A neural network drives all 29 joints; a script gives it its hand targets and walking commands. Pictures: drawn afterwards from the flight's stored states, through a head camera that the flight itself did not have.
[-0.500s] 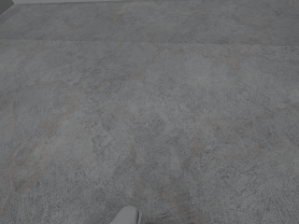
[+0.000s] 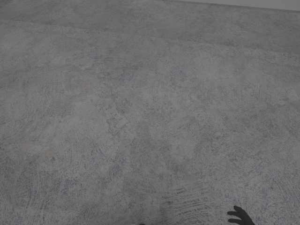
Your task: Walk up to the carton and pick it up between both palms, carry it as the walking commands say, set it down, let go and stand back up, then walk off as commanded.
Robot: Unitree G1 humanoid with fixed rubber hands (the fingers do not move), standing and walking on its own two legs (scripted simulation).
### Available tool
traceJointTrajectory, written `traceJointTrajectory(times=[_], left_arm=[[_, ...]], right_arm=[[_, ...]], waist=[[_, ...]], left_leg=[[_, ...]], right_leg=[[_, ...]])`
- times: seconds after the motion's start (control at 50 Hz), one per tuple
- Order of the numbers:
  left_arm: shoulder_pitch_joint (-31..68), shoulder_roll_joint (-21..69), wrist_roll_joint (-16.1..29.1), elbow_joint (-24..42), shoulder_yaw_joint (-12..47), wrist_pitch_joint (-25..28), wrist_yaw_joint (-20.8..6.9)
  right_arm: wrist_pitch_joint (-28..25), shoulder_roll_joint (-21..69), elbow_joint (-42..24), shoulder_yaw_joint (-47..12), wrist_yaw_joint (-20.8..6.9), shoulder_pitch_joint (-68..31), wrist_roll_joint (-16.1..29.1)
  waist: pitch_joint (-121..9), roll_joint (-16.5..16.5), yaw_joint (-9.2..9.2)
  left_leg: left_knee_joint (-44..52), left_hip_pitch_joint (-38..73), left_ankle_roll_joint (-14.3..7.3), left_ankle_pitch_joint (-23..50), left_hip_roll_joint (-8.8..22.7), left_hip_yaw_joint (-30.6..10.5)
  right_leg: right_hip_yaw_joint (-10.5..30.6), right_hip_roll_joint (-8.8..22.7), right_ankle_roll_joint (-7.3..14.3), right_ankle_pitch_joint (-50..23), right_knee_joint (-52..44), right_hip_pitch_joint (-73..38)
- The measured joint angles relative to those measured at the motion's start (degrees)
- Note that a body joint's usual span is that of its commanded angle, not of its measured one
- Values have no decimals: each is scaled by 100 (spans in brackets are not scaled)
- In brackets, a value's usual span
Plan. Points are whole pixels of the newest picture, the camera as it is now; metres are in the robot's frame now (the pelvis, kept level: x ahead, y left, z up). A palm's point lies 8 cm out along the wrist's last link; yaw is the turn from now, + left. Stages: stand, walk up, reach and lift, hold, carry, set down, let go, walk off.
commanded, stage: stand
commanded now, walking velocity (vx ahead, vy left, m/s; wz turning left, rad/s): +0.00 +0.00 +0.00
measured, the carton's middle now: out of the picture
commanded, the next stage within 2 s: none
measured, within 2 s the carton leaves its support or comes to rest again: neither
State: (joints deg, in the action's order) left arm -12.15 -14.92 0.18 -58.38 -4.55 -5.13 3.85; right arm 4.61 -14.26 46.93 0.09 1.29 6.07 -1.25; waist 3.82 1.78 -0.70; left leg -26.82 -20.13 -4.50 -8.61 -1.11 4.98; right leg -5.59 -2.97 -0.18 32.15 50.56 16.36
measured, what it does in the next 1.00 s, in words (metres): walks backwards: right foot, then left foot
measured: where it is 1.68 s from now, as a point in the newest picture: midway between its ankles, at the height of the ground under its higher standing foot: outside the picture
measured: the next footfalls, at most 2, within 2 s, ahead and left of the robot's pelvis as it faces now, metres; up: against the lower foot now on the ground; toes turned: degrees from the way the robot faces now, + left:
right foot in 0.10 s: -0.06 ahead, -0.07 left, +0.00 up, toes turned -6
left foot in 0.36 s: -0.07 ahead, +0.22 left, +0.00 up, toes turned +0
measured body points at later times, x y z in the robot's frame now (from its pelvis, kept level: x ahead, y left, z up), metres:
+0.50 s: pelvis -0.09 +0.08 +0.00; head -0.08 +0.09 +0.45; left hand -0.05 +0.33 -0.15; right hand -0.08 -0.16 -0.14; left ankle -0.11 +0.22 -0.74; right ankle -0.10 -0.06 -0.74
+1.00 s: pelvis -0.10 +0.08 +0.01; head -0.09 +0.08 +0.46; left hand -0.15 +0.30 -0.15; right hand -0.10 -0.16 -0.15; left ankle -0.11 +0.22 -0.74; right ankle -0.10 -0.06 -0.74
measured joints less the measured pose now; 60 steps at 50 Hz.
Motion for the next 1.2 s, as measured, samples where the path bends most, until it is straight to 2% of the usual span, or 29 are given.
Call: traceJointTrajectory(times=[0.04, 0.08, 0.1, 0.12, 0.14, 0.2, 0.24, 0.28, 0.32, 0.36, 0.38, 0.4, 0.46, 0.52, 0.62, 0.74, 1.2], left_arm=[[-39, 138, -1, 0, 50, 33, -24], [-125, 237, -55, -6, 94, 67, -86], [-171, 288, -104, -18, 87, 90, -112], [-224, 337, -132, -22, 77, 97, -139], [-298, 349, -172, -10, 84, 109, -138], [-354, 318, -220, -4, 145, 208, -85], [-193, 324, -206, 40, 206, 285, -85], [23, 347, -175, 101, 248, 369, -99], [200, 386, -132, 145, 298, 440, -123], [301, 445, -108, 144, 346, 456, -153], [344, 460, -102, 138, 347, 449, -188], [375, 420, -90, 113, 329, 447, -229], [198, 309, -70, 32, 274, 459, -319], [-11, 249, -80, -165, 237, 430, -359], [-269, 252, -97, -424, 229, 370, -342], [-531, 441, -126, -642, 275, 416, -300], [-545, 888, -98, -805, 310, 587, -214]], right_arm=[[1, 30, 126, -11, 59, 103, -3], [8, 69, 248, -11, 90, 290, 26], [18, 72, 312, -1, 91, 396, 64], [26, 78, 420, 24, 77, 510, 92], [41, 104, 516, 57, 50, 633, 74], [33, 89, 689, 155, -60, 953, 24], [-4, 18, 822, 225, -67, 1122, 9], [-25, -39, 950, 239, -59, 1268, -36], [-55, -49, 1045, 214, -71, 1360, -36], [-104, -46, 1073, 192, -41, 1389, -22], [-150, -34, 1105, 184, -2, 1372, -23], [-185, 53, 1175, 163, 35, 1317, -23], [-313, 280, 1243, 40, 90, 1279, 8], [-429, 392, 1228, -33, 86, 1179, 42], [-474, 468, 1222, -64, 77, 1055, 61], [-439, 442, 1254, -19, 42, 1033, 38], [-496, 420, 1610, -29, 90, 1073, 70]], waist=[[-56, 168, 21], [-127, 242, 21], [-137, 286, 11], [-154, 320, -11], [-185, 260, -14], [-262, -4, 94], [-275, -53, 199], [-276, -82, 222], [-268, -93, 204], [-258, -43, 223], [-231, -8, 242], [-179, -107, 217], [-201, -224, -37], [-213, -241, -78], [-225, -232, -70], [-191, -186, -13], [-209, -20, 61]], left_leg=[[152, 3, -83, 175, -107, 88], [305, -4, -133, 351, -223, 195], [247, -55, 62, 274, -248, 180], [-124, -190, 281, -262, -252, 119], [-781, -385, 378, -709, -307, 7], [-2692, -825, 427, -1048, -437, -505], [-3222, -818, 454, -1056, -311, -771], [-2757, -454, 570, -1013, -60, -858], [-1649, 131, 728, -1090, 199, -829], [-388, 742, 846, -751, 386, -791], [-67, 894, 801, -846, 418, -821], [-57, 904, 742, -922, 341, -810], [-32, 958, 643, -816, 299, -696], [51, 993, 571, -709, 249, -646], [244, 1051, 460, -539, 113, -581], [324, 1024, 435, -443, 74, -560], [185, 1039, 645, -585, 305, -702]], right_leg=[[19, 59, 112, -108, -996, -450], [25, 158, 230, -872, -2184, -933], [36, 185, 316, -1110, -2588, -1082], [39, 197, 335, -1257, -2654, -1083], [56, 263, 317, -1351, -2681, -1079], [82, 495, 197, -1556, -2820, -1031], [23, 550, 134, -1650, -2844, -931], [5, 584, 90, -1675, -2750, -789], [-3, 595, 44, -1641, -2582, -652], [-63, 590, -26, -1547, -2330, -510], [-123, 596, -73, -1485, -2182, -442], [-109, 678, -114, -1494, -2132, -437], [4, 703, -229, -1762, -2485, -599], [40, 746, -301, -1923, -2705, -688], [101, 879, -393, -2040, -2815, -697], [133, 915, -412, -2114, -2844, -641], [-8, 698, -219, -1931, -2722, -703]])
